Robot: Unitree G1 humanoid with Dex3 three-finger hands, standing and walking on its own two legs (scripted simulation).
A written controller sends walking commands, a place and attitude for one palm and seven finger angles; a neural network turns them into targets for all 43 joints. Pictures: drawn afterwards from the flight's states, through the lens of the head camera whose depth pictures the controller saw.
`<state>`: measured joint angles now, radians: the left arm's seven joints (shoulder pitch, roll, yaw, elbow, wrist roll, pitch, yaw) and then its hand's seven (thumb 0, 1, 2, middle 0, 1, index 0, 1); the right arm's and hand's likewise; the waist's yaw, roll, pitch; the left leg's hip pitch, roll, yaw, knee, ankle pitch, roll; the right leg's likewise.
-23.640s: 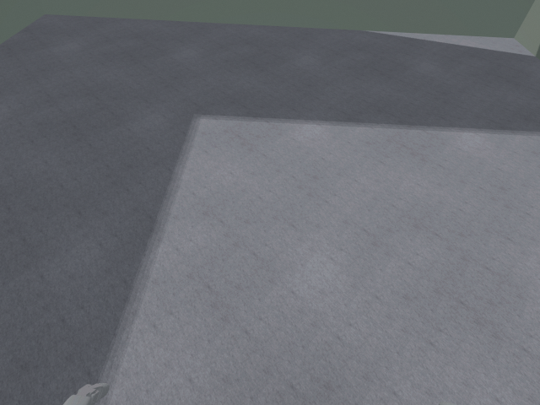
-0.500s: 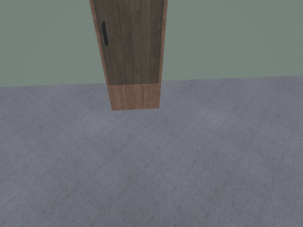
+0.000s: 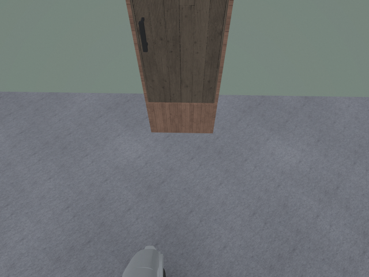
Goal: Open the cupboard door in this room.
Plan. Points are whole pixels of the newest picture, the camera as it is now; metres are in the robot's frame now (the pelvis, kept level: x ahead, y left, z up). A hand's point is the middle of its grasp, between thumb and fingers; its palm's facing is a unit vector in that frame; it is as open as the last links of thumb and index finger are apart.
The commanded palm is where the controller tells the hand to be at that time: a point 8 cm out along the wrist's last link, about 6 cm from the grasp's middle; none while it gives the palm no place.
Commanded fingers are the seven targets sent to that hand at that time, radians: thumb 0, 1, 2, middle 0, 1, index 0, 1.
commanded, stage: walk to a spot facing it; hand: left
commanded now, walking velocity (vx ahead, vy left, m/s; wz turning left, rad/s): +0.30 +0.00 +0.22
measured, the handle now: (144, 35) +1.01 +0.28 -0.03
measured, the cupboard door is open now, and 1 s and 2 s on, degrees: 0 0 0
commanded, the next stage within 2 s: take the last steps up to it in 0.06 s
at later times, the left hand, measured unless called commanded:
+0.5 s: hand (120, 202) +0.31 +0.22 -0.15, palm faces +0.03 -0.98 -0.20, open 7.4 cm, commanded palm none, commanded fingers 0.00 0.90 0.90 -0.20 -0.30 -0.20 -0.30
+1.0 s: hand (132, 212) +0.29 +0.18 -0.17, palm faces +0.16 -0.97 -0.18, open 7.3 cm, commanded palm none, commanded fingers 0.00 0.90 0.90 -0.20 -0.30 -0.20 -0.30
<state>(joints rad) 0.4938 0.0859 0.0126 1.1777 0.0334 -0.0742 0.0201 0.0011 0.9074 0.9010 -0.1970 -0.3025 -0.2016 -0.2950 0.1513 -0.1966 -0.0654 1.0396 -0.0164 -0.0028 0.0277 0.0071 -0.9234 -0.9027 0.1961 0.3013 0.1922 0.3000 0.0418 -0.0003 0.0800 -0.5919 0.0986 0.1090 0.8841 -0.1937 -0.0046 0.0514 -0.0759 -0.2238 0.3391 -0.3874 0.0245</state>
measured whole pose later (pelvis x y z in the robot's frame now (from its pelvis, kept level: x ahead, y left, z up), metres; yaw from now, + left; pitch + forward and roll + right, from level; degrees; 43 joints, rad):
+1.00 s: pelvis +0.36 +0.02 +0.00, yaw +5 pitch -1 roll -1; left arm 0.38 0.16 0.04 1.13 0.03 -0.06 0.01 0.00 0.92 0.90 -0.20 -0.30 -0.20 -0.29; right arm 0.17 -0.19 -0.06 1.04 -0.02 -0.01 0.03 0.00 -0.92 -0.90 0.20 0.30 0.19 0.30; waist 0.04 0.01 0.05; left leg -0.46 0.11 0.08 0.71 -0.24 -0.03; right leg -0.07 -0.07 -0.19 0.39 -0.30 0.02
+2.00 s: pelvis +0.41 +0.04 +0.00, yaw +4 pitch +0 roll +0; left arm 0.23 0.19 0.05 1.06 0.02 0.02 0.02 0.00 0.91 0.90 -0.20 -0.30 -0.20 -0.30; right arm 0.19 -0.20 -0.04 1.05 -0.02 0.01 -0.01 0.00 -0.91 -0.90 0.20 0.30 0.19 0.30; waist 0.04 -0.01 0.04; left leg -0.14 0.03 0.02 0.46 -0.31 -0.02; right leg -0.34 -0.06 -0.11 0.51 -0.17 -0.01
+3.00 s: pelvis +0.42 +0.00 +0.00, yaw +4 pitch -2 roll +1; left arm 0.29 0.14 0.02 1.09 0.02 -0.01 0.02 0.00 0.91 0.90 -0.20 -0.30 -0.20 -0.30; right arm 0.35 -0.15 0.01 1.11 -0.03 -0.01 -0.02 0.00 -0.91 -0.90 0.20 0.30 0.19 0.30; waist 0.00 0.03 0.02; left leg -0.14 0.06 -0.01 0.49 -0.32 -0.04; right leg -0.24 0.00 -0.08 0.54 -0.27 -0.05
